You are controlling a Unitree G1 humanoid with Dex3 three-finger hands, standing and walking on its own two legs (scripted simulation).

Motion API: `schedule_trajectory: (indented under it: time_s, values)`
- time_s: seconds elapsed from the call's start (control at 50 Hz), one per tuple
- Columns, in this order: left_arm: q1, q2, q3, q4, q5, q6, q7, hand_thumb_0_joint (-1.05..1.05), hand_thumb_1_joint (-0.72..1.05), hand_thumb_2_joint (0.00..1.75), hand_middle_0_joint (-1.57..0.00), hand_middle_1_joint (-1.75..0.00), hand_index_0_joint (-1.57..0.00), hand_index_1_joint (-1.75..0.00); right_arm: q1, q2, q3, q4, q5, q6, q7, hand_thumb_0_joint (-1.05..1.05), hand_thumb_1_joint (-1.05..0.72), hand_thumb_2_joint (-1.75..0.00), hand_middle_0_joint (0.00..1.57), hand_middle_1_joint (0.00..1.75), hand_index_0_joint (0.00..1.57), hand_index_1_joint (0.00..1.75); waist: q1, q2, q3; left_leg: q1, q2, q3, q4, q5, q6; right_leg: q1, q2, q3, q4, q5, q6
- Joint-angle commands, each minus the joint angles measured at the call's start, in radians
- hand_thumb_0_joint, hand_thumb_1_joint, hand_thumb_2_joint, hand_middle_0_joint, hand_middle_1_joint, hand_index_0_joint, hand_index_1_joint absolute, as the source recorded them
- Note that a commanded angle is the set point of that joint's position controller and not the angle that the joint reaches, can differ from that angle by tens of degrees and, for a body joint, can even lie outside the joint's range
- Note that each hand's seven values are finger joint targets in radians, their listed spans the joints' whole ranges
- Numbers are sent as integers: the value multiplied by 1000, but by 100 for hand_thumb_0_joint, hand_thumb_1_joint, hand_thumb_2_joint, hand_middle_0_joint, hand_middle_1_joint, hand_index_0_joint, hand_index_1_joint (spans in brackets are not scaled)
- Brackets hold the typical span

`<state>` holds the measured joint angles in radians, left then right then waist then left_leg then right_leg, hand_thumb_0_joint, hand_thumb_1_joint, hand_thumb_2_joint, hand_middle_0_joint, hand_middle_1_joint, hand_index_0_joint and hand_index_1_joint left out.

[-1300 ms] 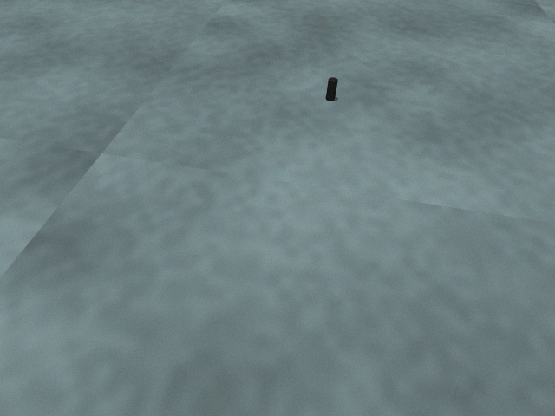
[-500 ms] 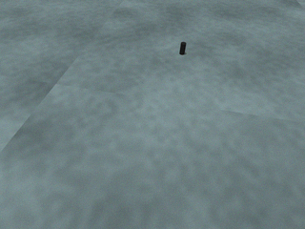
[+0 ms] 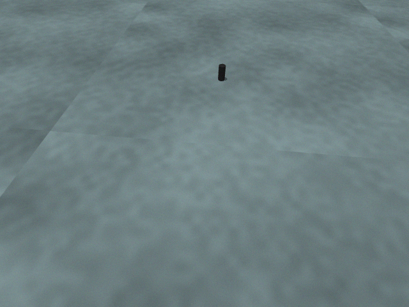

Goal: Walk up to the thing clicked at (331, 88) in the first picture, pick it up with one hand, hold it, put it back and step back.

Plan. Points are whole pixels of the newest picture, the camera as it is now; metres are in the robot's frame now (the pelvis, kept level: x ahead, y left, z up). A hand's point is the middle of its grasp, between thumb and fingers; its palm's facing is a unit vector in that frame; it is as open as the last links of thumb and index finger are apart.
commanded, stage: walk up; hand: left
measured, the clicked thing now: (221, 72) +2.12 -0.16 -0.71
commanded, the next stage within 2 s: none
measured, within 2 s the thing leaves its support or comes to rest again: neither
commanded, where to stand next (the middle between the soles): +1.82 -0.32 m, yaw -11 degrees
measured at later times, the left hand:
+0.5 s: hand (139, 265) +0.25 +0.15 -0.14, palm faces -0.07 -0.93 -0.36, open 7.4 cm
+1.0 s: hand (180, 123) +0.74 +0.09 -0.12, palm faces -0.24 -0.89 -0.39, open 7.4 cm
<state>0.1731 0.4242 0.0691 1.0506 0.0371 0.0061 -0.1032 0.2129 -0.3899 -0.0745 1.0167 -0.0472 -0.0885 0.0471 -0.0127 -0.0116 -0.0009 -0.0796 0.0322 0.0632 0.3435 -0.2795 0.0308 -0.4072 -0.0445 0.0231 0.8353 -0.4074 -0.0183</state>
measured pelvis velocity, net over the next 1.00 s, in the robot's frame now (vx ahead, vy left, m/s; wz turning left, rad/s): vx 0.56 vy -0.16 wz -0.19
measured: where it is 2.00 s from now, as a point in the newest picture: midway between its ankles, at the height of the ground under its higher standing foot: (245, 164)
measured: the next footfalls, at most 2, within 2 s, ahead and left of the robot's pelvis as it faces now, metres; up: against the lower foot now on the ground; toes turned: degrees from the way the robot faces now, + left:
right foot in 0.16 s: +0.19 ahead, -0.21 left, +0.00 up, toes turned -9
left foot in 0.64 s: +0.55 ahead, -0.01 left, +0.00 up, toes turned -2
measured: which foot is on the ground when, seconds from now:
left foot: down 0.00-0.20, up 0.22-0.62, down 0.64-1.00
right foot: up 0.00-0.14, down 0.16-0.68, up 0.70-1.00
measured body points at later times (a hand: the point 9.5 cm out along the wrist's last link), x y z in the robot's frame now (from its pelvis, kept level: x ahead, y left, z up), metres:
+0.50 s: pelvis +0.23 -0.12 +0.00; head +0.23 -0.14 +0.45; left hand +0.25 +0.20 -0.11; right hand +0.33 -0.44 -0.12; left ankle +0.39 +0.02 -0.69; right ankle +0.15 -0.21 -0.74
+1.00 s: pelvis +0.56 -0.16 -0.01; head +0.57 -0.17 +0.44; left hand +0.75 +0.13 -0.10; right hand +0.54 -0.49 -0.12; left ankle +0.51 -0.01 -0.74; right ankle +0.69 -0.34 -0.72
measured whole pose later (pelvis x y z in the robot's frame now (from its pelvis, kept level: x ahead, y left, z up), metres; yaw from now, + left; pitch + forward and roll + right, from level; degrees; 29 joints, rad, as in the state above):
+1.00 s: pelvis +0.56 -0.16 -0.01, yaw -11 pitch -2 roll +2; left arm 0.18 0.46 0.05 0.87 0.00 -0.07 -0.10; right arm 0.33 -0.42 -0.06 0.89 -0.01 -0.09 0.07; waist -0.04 -0.03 0.05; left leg -0.01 0.04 0.14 0.41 -0.34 -0.01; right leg -0.54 -0.11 0.01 0.67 -0.14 -0.01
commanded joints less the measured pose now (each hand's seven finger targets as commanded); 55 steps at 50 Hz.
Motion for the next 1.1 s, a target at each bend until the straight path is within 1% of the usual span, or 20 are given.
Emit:
schedule_trajectory:
  time_s: [0.0, 0.08, 0.12, 0.16, 0.18, 0.2, 0.22, 0.28, 0.34, 0.52, 0.58, 0.62, 0.64, 0.66, 0.68, 0.78, 0.96, 1.04, 1.06, 1.08]
  values:
    - [-66, 207, 53, -133, -14, -43, -29, 0, 90, 90, -20, -30, -20, -30, -164, -330, -87, -114, -2, -26, -12, 0, -90, -90, 20, 30, 20, 30, 48, 184, 52, -12, 286, -210, -251, -394, 155, -136, -92, 3, -32, 46, 25]
    - [-75, 201, 63, -141, -13, -42, -33, 0, 90, 90, -20, -30, -20, -30, -154, -331, -86, -114, -5, -21, 1, 0, -90, -90, 20, 30, 20, 30, 40, 187, 59, -135, 220, -58, -178, -317, 116, 72, -71, -79, -176, 153, 30]
    - [14, 205, 71, -103, -10, -50, -22, 0, 90, 90, -20, -30, -20, -30, -172, -321, -82, -114, 1, -8, 2, 0, -90, -90, 20, 30, 20, 30, 90, 100, 35, -223, 197, 11, -19, -328, 106, 247, -29, -154, -254, 232, 22]
    - [278, 299, 115, -24, -4, -74, 16, 0, 90, 90, -20, -30, -20, -30, -131, -231, -44, -117, 0, 1, 3, 0, -90, -90, 20, 30, 20, 30, 221, -240, -87, -432, 66, 101, 577, -148, 57, 596, 21, -93, -317, 56, -7]
    - [354, 381, 135, -29, 3, -82, 38, 0, 90, 90, -20, -30, -20, -30, -113, -133, -9, -152, 16, 0, 10, 0, -90, -90, 20, 30, 20, 30, 236, -468, -55, -677, -35, 54, 840, -314, 8, 613, -165, 297, -509, -287, -46]
    - [272, 420, 124, -71, -18, -86, 35, 0, 90, 90, -20, -30, -20, -30, -132, -223, -28, -175, 28, 3, 8, 0, -90, -90, 20, 30, 20, 30, 185, -375, -31, -692, -29, -36, 919, -262, -13, 491, -334, 706, -773, -510, -142]
    - [146, 438, 124, -121, -33, -87, 35, 0, 90, 90, -20, -30, -20, -30, -151, -292, -46, -164, 17, 2, 3, 0, -90, -90, 20, 30, 20, 30, 134, -234, 59, -681, 54, -86, 935, -199, -17, 366, -396, 779, -804, -569, -194]
    - [22, 324, 92, -156, -41, -109, 55, 0, 90, 90, -20, -30, -20, -30, -71, -276, -40, -103, 50, 10, 23, 0, -90, -90, 20, 30, 20, 30, 32, -98, 87, -557, 123, -129, 832, 39, 4, 260, -217, 375, -710, -238, -89]
    - [35, 259, 67, -156, -49, -129, 56, 0, 90, 90, -20, -30, -20, -30, -34, -255, -45, -105, 34, 28, 41, 0, -90, -90, 20, 30, 20, 30, 18, -108, 111, -497, 129, -105, 710, 135, -15, 189, -153, 203, -713, -104, -88]
    - [150, 276, 66, -169, -38, -127, 54, 0, 90, 90, -20, -30, -20, -30, -296, -200, -37, -242, 24, 12, 59, 0, -90, -90, 20, 30, 20, 30, 101, -37, 95, -456, 92, -41, 213, 249, -45, 340, -134, 55, -664, 244, -139]
    - [143, 278, 55, -175, -46, -115, 62, 0, 90, 90, -20, -30, -20, -30, -238, -190, -46, -222, 24, 7, 45, 0, -90, -90, 20, 30, 20, 30, 75, -37, 29, -276, 33, 19, 150, 247, -13, 372, -153, 28, -545, 525, -145]
    - [139, 254, 48, -195, -48, -106, 73, 0, 90, 90, -20, -30, -20, -30, 40, -235, -73, -148, 8, 2, 27, 0, -90, -90, 20, 30, 20, 30, -46, 70, -113, 47, -16, 38, 117, 179, 35, 318, -97, -19, -166, 648, -103]
    - [191, 201, 29, -202, -49, -100, 79, 0, 90, 90, -20, -30, -20, -30, 211, -292, -100, -113, -13, -3, 14, 0, -90, -90, 20, 30, 20, 30, -115, 162, -214, 321, 49, -61, 138, 86, 96, 107, -56, -38, 104, 534, -64]
    - [244, 130, 4, -223, -64, -99, 79, 0, 90, 90, -20, -30, -20, -30, 281, -357, -124, -134, -21, -9, 0, 0, -90, -90, 20, 30, 20, 30, -125, 349, -285, 531, 288, -443, 97, -87, 159, -173, 70, -30, 323, 65, -28]
    - [260, 208, 22, -213, -74, -100, 89, 0, 90, 90, -20, -30, -20, -30, 253, -387, -135, -142, 19, -8, 0, 0, -90, -90, 20, 30, 20, 30, -105, 317, -327, 578, 406, -761, -17, -101, 272, -298, 136, 66, 433, -103, -45]
    - [133, 203, 17, -202, -70, -108, 61, 0, 90, 90, -20, -30, -20, -30, 61, -258, -72, -203, 46, -20, -12, 0, -90, -90, 20, 30, 20, 30, -14, 97, -34, 11, 262, -202, -73, 301, 174, -137, -27, 95, 315, 96, -15]
    - [17, 177, 41, -215, -36, -99, 8, 0, 90, 90, -20, -30, -20, -30, -5, -290, -61, -233, 47, -41, 14, 0, -90, -90, 20, 30, 20, 30, 21, 153, 67, -199, 217, -41, -88, 61, 155, 92, -55, -62, -216, 381, 8]
    - [131, 220, 70, -161, -33, -99, 20, 0, 90, 90, -20, -30, -20, -30, 2, -273, -54, -224, 44, -30, 10, 0, -90, -90, 20, 30, 20, 30, 112, 16, -19, -257, 164, 15, 187, 152, 103, 368, -16, -100, -247, 337, -27]
    - [243, 263, 92, -132, -29, -109, 33, 0, 90, 90, -20, -30, -20, -30, 57, -223, -37, -218, 40, -28, 8, 0, -90, -90, 20, 30, 20, 30, 163, -122, -99, -321, 95, 39, 469, 187, 69, 533, -13, -53, -272, 202, -46]
    - [337, 347, 117, -133, -19, -119, 49, 0, 90, 90, -20, -30, -20, -30, 132, -154, -14, -223, 40, -25, 11, 0, -90, -90, 20, 30, 20, 30, 178, -356, -147, -467, -20, 61, 763, -128, 37, 638, -213, 255, -409, -13, -88]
